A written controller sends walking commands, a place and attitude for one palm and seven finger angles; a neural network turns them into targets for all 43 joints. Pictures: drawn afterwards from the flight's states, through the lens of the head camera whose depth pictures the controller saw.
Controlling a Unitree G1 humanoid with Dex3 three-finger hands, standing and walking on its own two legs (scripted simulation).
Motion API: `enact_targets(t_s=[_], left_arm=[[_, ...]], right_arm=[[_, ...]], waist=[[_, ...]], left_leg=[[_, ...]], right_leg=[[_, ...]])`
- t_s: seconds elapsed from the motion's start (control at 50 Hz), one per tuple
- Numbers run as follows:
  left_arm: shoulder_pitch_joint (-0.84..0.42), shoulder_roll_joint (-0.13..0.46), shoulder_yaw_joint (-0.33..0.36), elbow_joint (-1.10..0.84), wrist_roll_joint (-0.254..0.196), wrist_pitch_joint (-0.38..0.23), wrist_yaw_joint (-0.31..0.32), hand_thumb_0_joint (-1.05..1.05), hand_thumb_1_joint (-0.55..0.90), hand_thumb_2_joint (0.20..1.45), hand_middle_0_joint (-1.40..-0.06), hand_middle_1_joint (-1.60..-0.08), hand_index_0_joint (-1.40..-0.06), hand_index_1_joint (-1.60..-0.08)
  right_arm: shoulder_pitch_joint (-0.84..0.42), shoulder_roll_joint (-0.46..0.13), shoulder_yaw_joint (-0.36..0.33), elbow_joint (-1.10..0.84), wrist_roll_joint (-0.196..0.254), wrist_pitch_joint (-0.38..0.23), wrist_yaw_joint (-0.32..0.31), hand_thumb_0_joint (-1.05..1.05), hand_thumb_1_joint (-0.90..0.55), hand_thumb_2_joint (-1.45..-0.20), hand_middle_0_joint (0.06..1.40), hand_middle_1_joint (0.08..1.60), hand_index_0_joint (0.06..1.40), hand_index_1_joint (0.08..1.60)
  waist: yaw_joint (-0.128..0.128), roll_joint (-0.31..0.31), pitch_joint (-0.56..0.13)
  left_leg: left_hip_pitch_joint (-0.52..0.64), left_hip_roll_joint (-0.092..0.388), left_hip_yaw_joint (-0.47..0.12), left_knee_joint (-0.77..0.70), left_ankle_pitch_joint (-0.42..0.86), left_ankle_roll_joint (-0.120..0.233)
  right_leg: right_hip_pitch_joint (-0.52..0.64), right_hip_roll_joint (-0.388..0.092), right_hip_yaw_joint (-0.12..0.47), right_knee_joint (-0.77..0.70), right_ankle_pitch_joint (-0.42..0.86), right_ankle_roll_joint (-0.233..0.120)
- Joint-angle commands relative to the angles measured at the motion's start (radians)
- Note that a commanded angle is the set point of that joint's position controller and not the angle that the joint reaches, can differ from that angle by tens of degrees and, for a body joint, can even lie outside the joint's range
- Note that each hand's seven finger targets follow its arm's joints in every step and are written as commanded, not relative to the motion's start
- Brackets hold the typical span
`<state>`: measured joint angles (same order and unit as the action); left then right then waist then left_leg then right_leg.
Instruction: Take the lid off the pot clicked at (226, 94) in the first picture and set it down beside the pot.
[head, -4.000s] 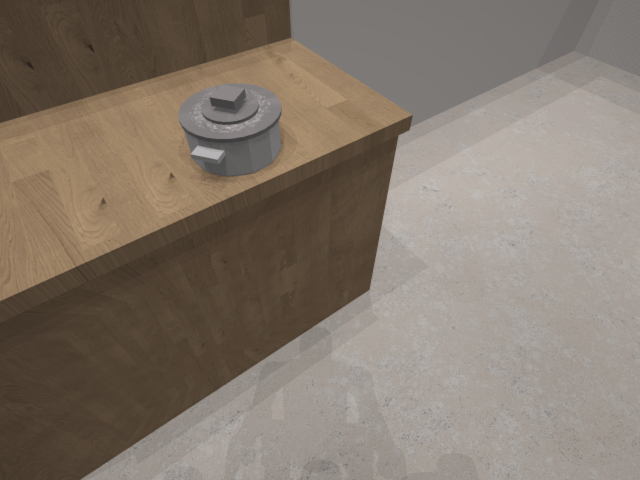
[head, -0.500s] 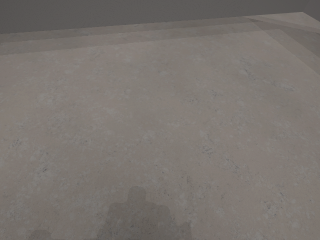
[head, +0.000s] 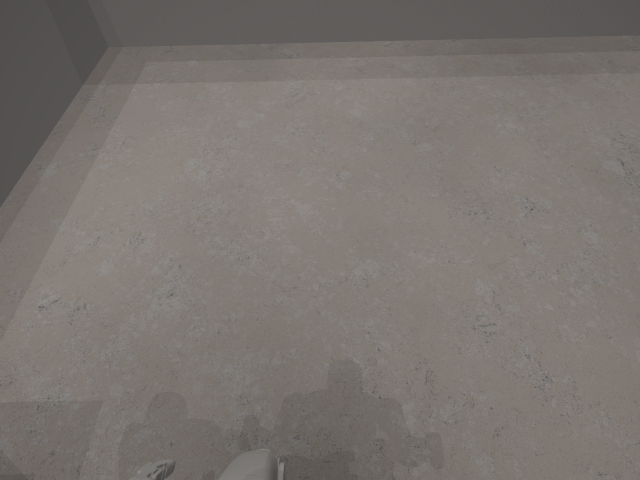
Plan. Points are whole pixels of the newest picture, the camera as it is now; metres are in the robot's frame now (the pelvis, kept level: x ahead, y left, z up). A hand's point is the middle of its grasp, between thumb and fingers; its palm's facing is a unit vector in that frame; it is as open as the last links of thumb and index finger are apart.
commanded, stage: turn to face it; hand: left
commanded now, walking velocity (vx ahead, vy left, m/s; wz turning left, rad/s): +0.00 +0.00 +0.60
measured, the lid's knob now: out of the picture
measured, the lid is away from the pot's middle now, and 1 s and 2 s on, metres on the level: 0.00 0.00 0.00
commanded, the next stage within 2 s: none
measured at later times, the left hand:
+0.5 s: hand out of the picture +0.06 +0.25 -0.16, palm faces +0.31 -0.90 -0.30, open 7.4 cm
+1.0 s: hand out of the picture -0.07 +0.24 -0.19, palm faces +0.60 -0.76 -0.26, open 7.4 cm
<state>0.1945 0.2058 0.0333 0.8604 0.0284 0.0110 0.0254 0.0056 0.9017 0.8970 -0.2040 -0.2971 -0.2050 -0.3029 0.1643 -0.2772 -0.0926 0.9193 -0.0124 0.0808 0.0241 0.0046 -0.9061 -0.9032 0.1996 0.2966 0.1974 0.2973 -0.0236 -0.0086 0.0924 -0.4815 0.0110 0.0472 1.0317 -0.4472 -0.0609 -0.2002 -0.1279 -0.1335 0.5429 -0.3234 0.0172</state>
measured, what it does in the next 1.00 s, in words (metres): steps on the spot, turning left: left foot, then right foot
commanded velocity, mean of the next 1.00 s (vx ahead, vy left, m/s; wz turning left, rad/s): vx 0.00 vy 0.00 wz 0.60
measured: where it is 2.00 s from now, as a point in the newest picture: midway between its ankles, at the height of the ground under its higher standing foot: outside the picture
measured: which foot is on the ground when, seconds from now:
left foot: up 0.00-0.14, down 0.16-0.52, up 0.54-0.88, down 0.90-1.00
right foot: down 0.00-0.14, up 0.16-0.50, down 0.52-0.90, up 0.92-1.00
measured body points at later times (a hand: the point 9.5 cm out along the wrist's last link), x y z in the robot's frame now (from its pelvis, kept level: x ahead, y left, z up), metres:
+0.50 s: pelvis +0.02 +0.00 -0.01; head +0.07 +0.01 +0.44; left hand +0.04 +0.30 -0.13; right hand +0.18 -0.22 -0.15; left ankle +0.00 +0.13 -0.74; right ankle +0.07 -0.12 -0.73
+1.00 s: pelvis +0.02 +0.03 -0.01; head +0.04 +0.08 +0.43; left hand -0.10 +0.28 -0.17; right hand +0.27 -0.12 -0.13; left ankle -0.03 +0.11 -0.74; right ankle +0.08 -0.11 -0.68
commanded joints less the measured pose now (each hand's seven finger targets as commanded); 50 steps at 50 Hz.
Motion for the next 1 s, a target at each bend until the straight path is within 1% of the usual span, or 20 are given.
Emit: enact_targets(t_s=[0.0,0.06,0.1,0.12,0.14,0.18,0.24,0.36,0.46,0.48,0.5,0.52,0.58,0.74,0.82,0.84,0.86,0.88,0.9,0.98], left_arm=[[0.087,0.243,0.066,-0.042,0.002,-0.007,0.01,0.0,0.9,0.9,-0.2,-0.3,-0.2,-0.3],[0.073,0.26,0.076,-0.042,0.0,-0.001,0.008,0.0,0.9,0.9,-0.2,-0.3,-0.2,-0.3],[0.064,0.241,0.077,-0.044,-0.015,0.005,0.002,0.0,0.9,0.9,-0.2,-0.3,-0.2,-0.3],[0.051,0.172,0.065,-0.087,-0.022,0.007,-0.009,0.0,0.9,0.9,-0.2,-0.3,-0.2,-0.3],[-0.006,0.157,0.05,-0.122,-0.013,0.016,-0.004,0.0,0.9,0.9,-0.2,-0.3,-0.2,-0.3],[-0.077,0.155,0.057,-0.11,-0.014,0.021,0.003,0.0,0.9,0.9,-0.2,-0.3,-0.2,-0.3],[-0.01,0.155,0.064,-0.056,-0.011,0.027,-0.013,0.0,0.9,0.9,-0.2,-0.3,-0.2,-0.3],[-0.025,0.136,0.056,-0.074,-0.017,0.023,-0.011,0.0,0.9,0.9,-0.2,-0.3,-0.2,-0.3],[0.081,0.155,0.06,-0.063,-0.023,0.001,-0.002,0.0,0.9,0.9,-0.2,-0.3,-0.2,-0.3],[0.118,0.213,0.07,-0.061,-0.013,-0.012,0.004,0.0,0.9,0.9,-0.2,-0.3,-0.2,-0.3],[0.128,0.304,0.086,-0.065,0.002,-0.017,0.011,0.0,0.9,0.9,-0.2,-0.3,-0.2,-0.3],[0.116,0.3,0.081,-0.075,-0.006,-0.013,0.013,0.0,0.9,0.9,-0.2,-0.3,-0.2,-0.3],[-0.022,0.205,0.058,-0.101,-0.006,-0.015,0.016,0.0,0.9,0.9,-0.2,-0.3,-0.2,-0.3],[0.08,0.255,0.07,-0.06,0.002,-0.006,0.01,0.0,0.9,0.9,-0.2,-0.3,-0.2,-0.3],[0.067,0.263,0.079,-0.049,-0.004,0.004,0.004,0.0,0.9,0.9,-0.2,-0.3,-0.2,-0.3],[0.06,0.253,0.08,-0.05,-0.013,0.008,0.002,0.0,0.9,0.9,-0.2,-0.3,-0.2,-0.3],[0.077,0.2,0.075,-0.072,-0.02,0.012,-0.006,0.0,0.9,0.9,-0.2,-0.3,-0.2,-0.3],[0.008,0.146,0.047,-0.12,-0.016,0.012,-0.01,0.0,0.9,0.9,-0.2,-0.3,-0.2,-0.3],[-0.059,0.166,0.051,-0.128,-0.009,0.024,0.001,0.0,0.9,0.9,-0.2,-0.3,-0.2,-0.3],[-0.01,0.161,0.062,-0.053,-0.012,0.024,-0.014,0.0,0.9,0.9,-0.2,-0.3,-0.2,-0.3]], right_arm=[[-0.116,-0.037,0.006,-0.12,0.004,-0.035,0.011,0.0,-0.9,-0.9,0.2,0.3,0.2,0.3],[-0.082,-0.049,0.008,-0.117,0.005,-0.046,0.008,0.0,-0.9,-0.9,0.2,0.3,0.2,0.3],[0.039,-0.123,-0.011,-0.093,-0.003,-0.059,0.005,0.0,-0.9,-0.9,0.2,0.3,0.2,0.3],[0.122,-0.251,-0.047,-0.087,-0.011,-0.068,-0.002,0.0,-0.9,-0.9,0.2,0.3,0.2,0.3],[0.183,-0.296,-0.054,-0.064,0.003,-0.059,-0.006,0.0,-0.9,-0.9,0.2,0.3,0.2,0.3],[0.114,-0.234,-0.039,-0.076,-0.002,-0.064,-0.028,0.0,-0.9,-0.9,0.2,0.3,0.2,0.3],[-0.031,-0.173,-0.017,-0.115,-0.007,-0.068,-0.03,0.0,-0.9,-0.9,0.2,0.3,0.2,0.3],[-0.003,-0.187,-0.031,-0.102,-0.008,-0.061,-0.027,0.0,-0.9,-0.9,0.2,0.3,0.2,0.3],[-0.059,-0.172,-0.035,-0.118,0.0,-0.05,-0.025,0.0,-0.9,-0.9,0.2,0.3,0.2,0.3],[-0.055,-0.126,-0.029,-0.124,0.009,-0.05,-0.019,0.0,-0.9,-0.9,0.2,0.3,0.2,0.3],[-0.041,-0.054,-0.016,-0.146,0.01,-0.052,-0.014,0.0,-0.9,-0.9,0.2,0.3,0.2,0.3],[-0.041,-0.097,-0.026,-0.143,-0.004,-0.044,-0.016,0.0,-0.9,-0.9,0.2,0.3,0.2,0.3],[-0.019,-0.081,-0.023,-0.098,-0.004,-0.031,0.003,0.0,-0.9,-0.9,0.2,0.3,0.2,0.3],[-0.116,-0.039,0.007,-0.115,0.007,-0.033,0.015,0.0,-0.9,-0.9,0.2,0.3,0.2,0.3],[-0.05,-0.057,0.006,-0.103,0.006,-0.048,0.01,0.0,-0.9,-0.9,0.2,0.3,0.2,0.3],[0.012,-0.09,-0.002,-0.087,0.002,-0.056,0.009,0.0,-0.9,-0.9,0.2,0.3,0.2,0.3],[0.074,-0.196,-0.029,-0.081,-0.008,-0.067,0.002,0.0,-0.9,-0.9,0.2,0.3,0.2,0.3],[0.152,-0.286,-0.05,-0.072,0.001,-0.064,-0.004,0.0,-0.9,-0.9,0.2,0.3,0.2,0.3],[0.187,-0.259,-0.048,-0.045,0.002,-0.061,-0.014,0.0,-0.9,-0.9,0.2,0.3,0.2,0.3],[-0.018,-0.166,-0.014,-0.095,-0.004,-0.07,-0.031,0.0,-0.9,-0.9,0.2,0.3,0.2,0.3]], waist=[[0.076,-0.218,-0.085],[0.057,-0.213,-0.129],[-0.015,-0.074,-0.201],[-0.063,0.259,-0.243],[-0.085,0.278,-0.246],[-0.064,0.238,-0.173],[0.011,0.167,-0.107],[-0.004,0.148,-0.147],[0.056,0.124,-0.163],[0.076,-0.017,-0.169],[0.078,-0.303,-0.149],[0.076,-0.238,-0.147],[0.006,-0.155,-0.077],[0.076,-0.22,-0.098],[0.042,-0.205,-0.141],[0.004,-0.14,-0.177],[-0.029,0.13,-0.231],[-0.073,0.341,-0.227],[-0.093,0.231,-0.221],[0.016,0.176,-0.118]], left_leg=[[0.005,0.006,0.049,-0.167,-0.006,0.0],[0.121,-0.007,0.085,-0.371,0.062,0.018],[0.415,0.033,0.031,-0.617,0.341,0.052],[0.618,0.321,-0.348,-0.643,0.746,0.192],[0.583,0.432,-0.421,-0.632,0.907,0.297],[0.435,0.345,-0.397,-0.647,0.662,0.283],[0.287,0.226,-0.278,-0.682,0.534,0.218],[0.318,0.204,-0.342,-0.666,0.493,0.233],[0.163,0.134,-0.368,-0.539,0.483,0.171],[0.042,0.059,-0.311,-0.413,0.323,0.113],[-0.131,-0.097,-0.097,-0.171,-0.071,0.026],[-0.117,-0.05,-0.133,0.037,-0.16,0.031],[-0.1,0.008,-0.1,0.206,-0.005,0.012],[0.041,0.0,0.041,-0.178,-0.015,0.001],[0.192,-0.013,0.078,-0.454,0.117,0.022],[0.324,0.004,0.057,-0.606,0.257,0.035],[0.543,0.193,-0.199,-0.659,0.505,0.125],[0.592,0.4,-0.436,-0.654,0.906,0.251],[0.523,0.398,-0.424,-0.645,0.818,0.29],[0.337,0.222,-0.271,-0.685,0.596,0.213]], right_leg=[[0.129,-0.225,0.094,-0.117,0.597,-0.143],[0.138,-0.231,0.052,-0.036,0.619,-0.111],[-0.018,-0.19,-0.023,0.213,0.494,-0.021],[-0.334,-0.031,-0.058,0.471,-0.108,0.071],[-0.417,0.0,0.048,0.598,-0.365,0.074],[-0.446,-0.008,0.139,0.652,-0.258,0.072],[-0.344,0.009,0.136,0.579,-0.101,0.077],[-0.262,0.07,0.125,0.323,-0.107,0.073],[0.028,0.104,0.102,-0.05,0.072,0.056],[0.151,-0.013,0.221,-0.206,0.097,0.028],[0.207,-0.301,0.501,-0.286,0.192,-0.091],[0.102,-0.369,0.499,-0.277,0.199,-0.168],[0.018,-0.224,0.263,-0.211,0.315,-0.153],[0.107,-0.233,0.097,-0.135,0.52,-0.147],[0.1,-0.225,0.026,-0.015,0.513,-0.085],[0.036,-0.206,-0.018,0.101,0.458,-0.038],[-0.201,-0.107,-0.058,0.332,0.176,0.036],[-0.409,-0.005,-0.008,0.522,-0.352,0.087],[-0.42,-0.01,0.095,0.602,-0.34,0.074],[-0.362,-0.001,0.133,0.602,-0.081,0.079]])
